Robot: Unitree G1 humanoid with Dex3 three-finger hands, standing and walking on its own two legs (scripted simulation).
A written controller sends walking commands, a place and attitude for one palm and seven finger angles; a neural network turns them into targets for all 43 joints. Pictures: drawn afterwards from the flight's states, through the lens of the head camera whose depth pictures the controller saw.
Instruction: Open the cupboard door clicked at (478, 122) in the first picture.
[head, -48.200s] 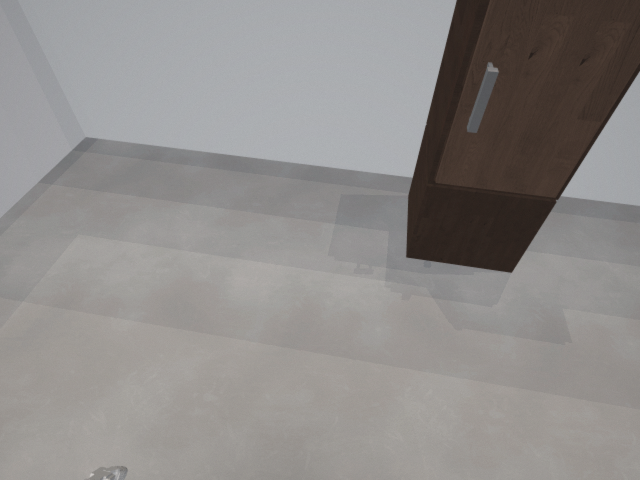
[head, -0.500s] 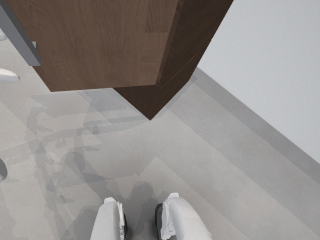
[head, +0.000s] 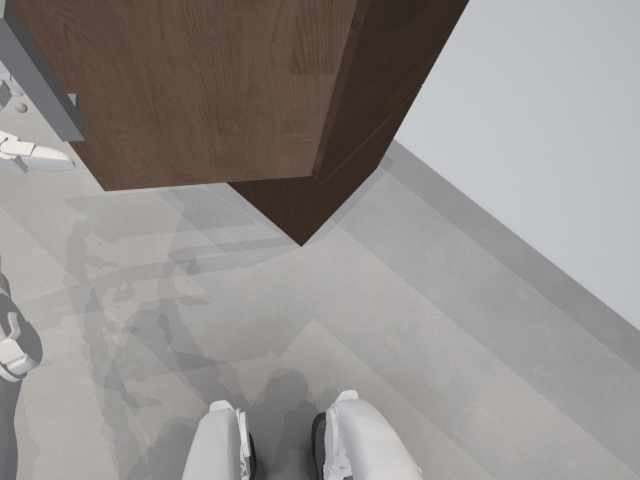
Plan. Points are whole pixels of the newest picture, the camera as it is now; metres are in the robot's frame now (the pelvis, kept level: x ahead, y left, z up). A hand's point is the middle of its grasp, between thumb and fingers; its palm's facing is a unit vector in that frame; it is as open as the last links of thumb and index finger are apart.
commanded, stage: slide the fingers in behind the handle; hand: left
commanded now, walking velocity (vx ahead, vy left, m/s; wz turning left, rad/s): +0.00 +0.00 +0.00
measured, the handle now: (40, 66) +0.57 +0.27 +0.06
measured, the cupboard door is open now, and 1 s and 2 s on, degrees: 50 50 53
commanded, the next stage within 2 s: close the thumb around the handle in 0.84 s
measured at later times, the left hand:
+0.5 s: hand (64, 105) +0.52 +0.24 +0.06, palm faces +0.09 -1.00 -0.02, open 14.0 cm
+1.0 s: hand (63, 105) +0.52 +0.24 +0.06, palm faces +0.10 -1.00 -0.01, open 13.9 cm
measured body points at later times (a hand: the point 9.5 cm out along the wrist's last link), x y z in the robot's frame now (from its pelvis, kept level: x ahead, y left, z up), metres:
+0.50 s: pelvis +0.00 -0.01 +0.00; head +0.16 +0.03 +0.42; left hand +0.51 +0.30 +0.06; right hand +0.00 -0.27 -0.10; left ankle +0.01 +0.08 -0.65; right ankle +0.02 -0.13 -0.65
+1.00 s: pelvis +0.00 -0.01 +0.00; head +0.17 +0.02 +0.42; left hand +0.51 +0.30 +0.06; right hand +0.00 -0.28 -0.10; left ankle +0.01 +0.08 -0.65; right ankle +0.02 -0.13 -0.65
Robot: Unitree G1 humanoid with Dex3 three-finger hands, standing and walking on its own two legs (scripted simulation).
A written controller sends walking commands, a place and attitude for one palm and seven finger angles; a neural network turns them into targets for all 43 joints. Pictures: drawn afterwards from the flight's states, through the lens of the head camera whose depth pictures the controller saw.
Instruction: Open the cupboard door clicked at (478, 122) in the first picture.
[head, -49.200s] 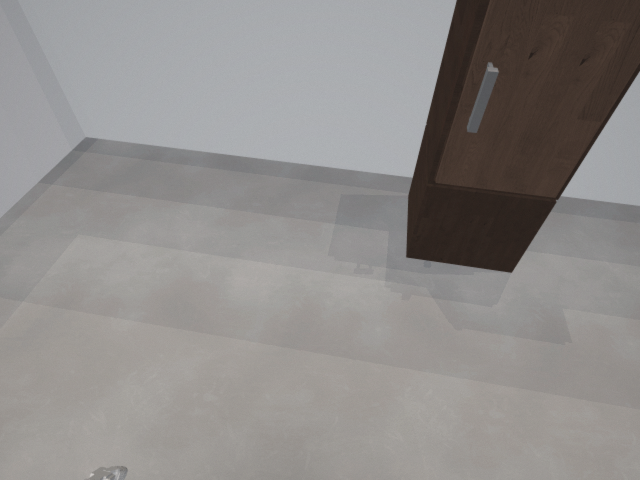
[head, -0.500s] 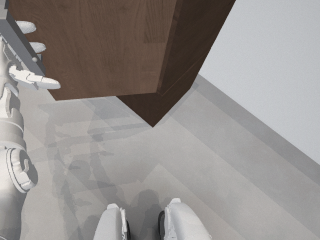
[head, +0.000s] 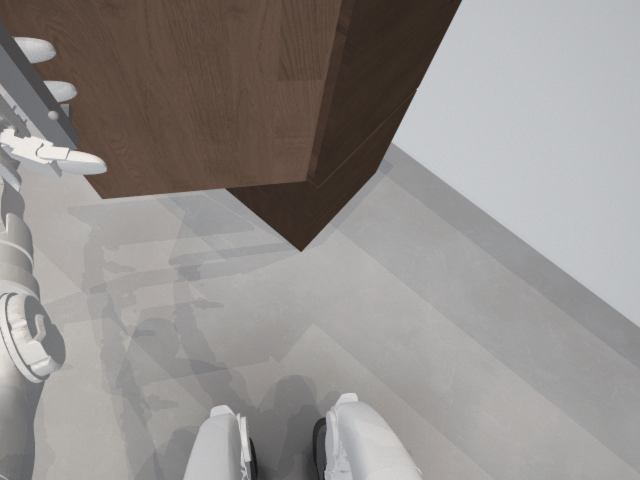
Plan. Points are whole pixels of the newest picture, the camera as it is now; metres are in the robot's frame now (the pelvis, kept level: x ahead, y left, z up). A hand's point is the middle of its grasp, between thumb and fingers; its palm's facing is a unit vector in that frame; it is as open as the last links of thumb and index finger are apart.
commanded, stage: close the thumb around the handle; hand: left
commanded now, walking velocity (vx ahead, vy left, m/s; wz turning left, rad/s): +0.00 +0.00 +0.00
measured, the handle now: (32, 78) +0.57 +0.28 +0.06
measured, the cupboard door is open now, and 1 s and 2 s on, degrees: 50 53 98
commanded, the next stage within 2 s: pull the door open along its arc in 0.64 s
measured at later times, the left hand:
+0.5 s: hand (50, 116) +0.52 +0.25 +0.06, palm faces +0.08 -1.00 -0.01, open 6.5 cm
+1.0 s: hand (55, 132) +0.50 +0.25 +0.06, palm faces +0.10 -0.99 -0.02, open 6.0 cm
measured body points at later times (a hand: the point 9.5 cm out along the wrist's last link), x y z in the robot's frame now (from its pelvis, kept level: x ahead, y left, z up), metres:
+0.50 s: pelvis +0.00 +0.01 +0.00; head +0.16 +0.04 +0.42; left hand +0.51 +0.31 +0.06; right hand +0.00 -0.26 -0.10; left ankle +0.01 +0.10 -0.65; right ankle +0.02 -0.11 -0.65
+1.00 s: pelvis +0.01 +0.01 +0.01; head +0.16 +0.03 +0.44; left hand +0.49 +0.30 +0.06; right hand +0.01 -0.26 -0.10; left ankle +0.01 +0.10 -0.65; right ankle +0.02 -0.11 -0.65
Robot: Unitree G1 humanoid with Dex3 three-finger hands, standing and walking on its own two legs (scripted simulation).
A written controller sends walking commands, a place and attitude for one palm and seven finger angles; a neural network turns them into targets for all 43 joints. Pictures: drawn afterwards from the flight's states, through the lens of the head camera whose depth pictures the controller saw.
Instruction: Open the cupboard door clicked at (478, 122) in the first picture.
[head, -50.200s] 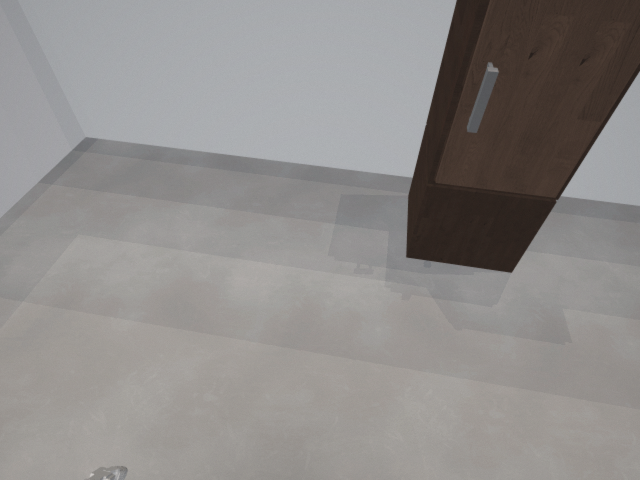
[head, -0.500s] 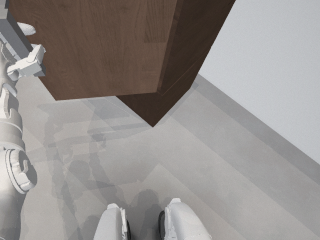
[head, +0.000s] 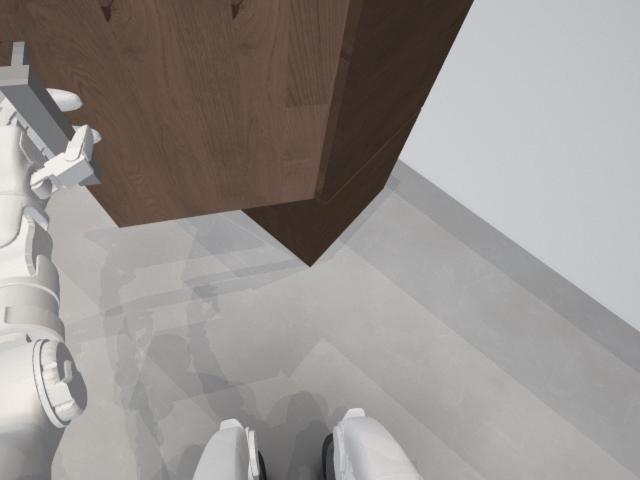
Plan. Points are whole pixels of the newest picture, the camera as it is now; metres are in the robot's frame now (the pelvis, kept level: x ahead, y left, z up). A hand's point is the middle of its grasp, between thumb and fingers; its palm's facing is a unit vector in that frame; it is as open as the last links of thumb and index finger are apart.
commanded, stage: pull the door open along its arc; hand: left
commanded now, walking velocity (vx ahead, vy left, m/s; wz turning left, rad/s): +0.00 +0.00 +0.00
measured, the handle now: (59, 121) +0.53 +0.28 +0.05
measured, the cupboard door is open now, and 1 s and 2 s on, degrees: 53 98 99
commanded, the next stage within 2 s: open thumb and fingers to let go in 0.76 s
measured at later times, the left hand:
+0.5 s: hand (158, 272) +0.34 +0.15 +0.05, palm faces +0.47 -0.88 +0.01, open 6.4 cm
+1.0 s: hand (234, 317) +0.29 +0.07 +0.05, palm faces +0.52 -0.85 -0.04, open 6.5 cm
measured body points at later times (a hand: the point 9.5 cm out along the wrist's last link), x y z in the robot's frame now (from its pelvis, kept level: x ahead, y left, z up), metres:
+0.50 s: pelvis +0.00 -0.02 +0.01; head +0.07 -0.02 +0.46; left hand +0.31 +0.19 +0.05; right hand +0.18 -0.23 -0.10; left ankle -0.01 +0.09 -0.66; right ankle +0.01 -0.12 -0.66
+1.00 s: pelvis +0.00 -0.07 +0.01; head +0.06 -0.08 +0.46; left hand +0.26 +0.12 +0.05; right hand +0.17 -0.29 -0.11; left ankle -0.01 +0.09 -0.66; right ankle +0.01 -0.12 -0.66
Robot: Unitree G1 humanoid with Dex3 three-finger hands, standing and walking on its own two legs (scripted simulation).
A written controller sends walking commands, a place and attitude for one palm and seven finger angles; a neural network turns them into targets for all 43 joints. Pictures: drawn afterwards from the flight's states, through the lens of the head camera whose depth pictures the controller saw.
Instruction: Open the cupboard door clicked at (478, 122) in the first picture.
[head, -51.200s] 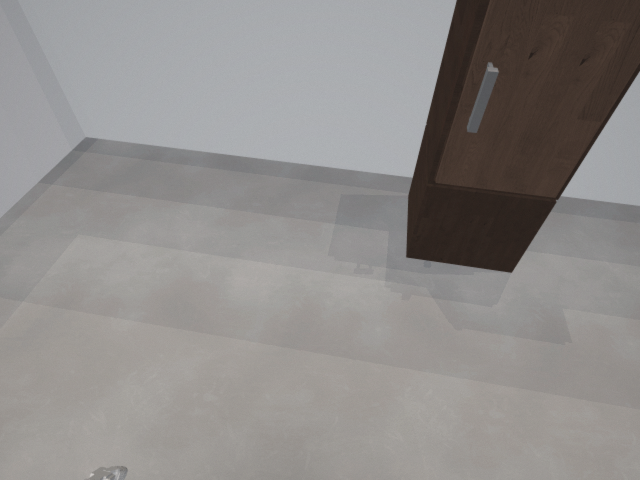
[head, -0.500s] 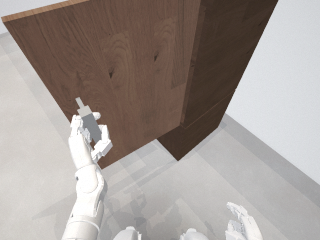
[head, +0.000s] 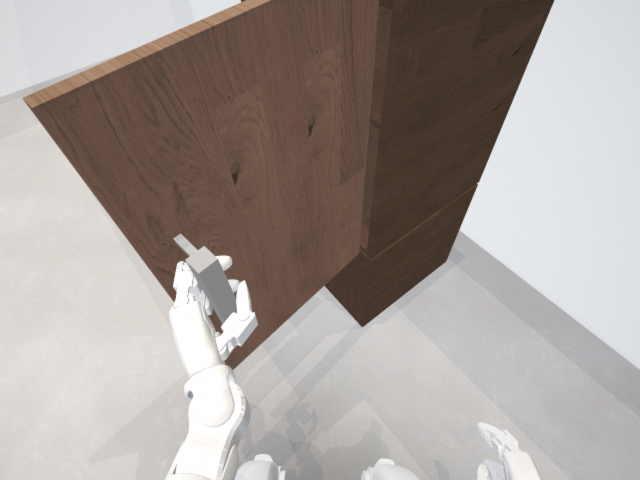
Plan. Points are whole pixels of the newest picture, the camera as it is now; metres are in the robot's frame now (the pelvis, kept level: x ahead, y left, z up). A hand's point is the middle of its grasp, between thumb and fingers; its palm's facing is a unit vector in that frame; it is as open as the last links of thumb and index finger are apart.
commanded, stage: open thumb and fingers to let go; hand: left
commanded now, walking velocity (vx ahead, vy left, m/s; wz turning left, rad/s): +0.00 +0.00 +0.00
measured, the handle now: (211, 286) +0.35 +0.15 +0.04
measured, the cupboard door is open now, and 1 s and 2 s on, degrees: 98 99 98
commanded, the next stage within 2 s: slide the hand sideways off the handle in 0.68 s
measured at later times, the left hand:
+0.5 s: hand (232, 302) +0.32 +0.12 +0.04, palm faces +0.40 -0.92 +0.00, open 13.9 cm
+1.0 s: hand (230, 340) +0.28 +0.12 +0.04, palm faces -0.13 -0.99 -0.04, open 16.0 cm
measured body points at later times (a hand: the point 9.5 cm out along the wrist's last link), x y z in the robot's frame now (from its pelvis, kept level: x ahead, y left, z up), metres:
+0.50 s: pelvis +0.00 +0.02 +0.00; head +0.06 +0.01 +0.45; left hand +0.30 +0.17 +0.04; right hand +0.16 -0.20 -0.12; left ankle +0.02 +0.16 -0.67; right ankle +0.01 -0.05 -0.67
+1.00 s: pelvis -0.01 +0.05 +0.00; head +0.04 +0.03 +0.44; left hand +0.28 +0.17 +0.04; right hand +0.15 -0.18 -0.11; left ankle +0.02 +0.16 -0.67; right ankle +0.01 -0.05 -0.67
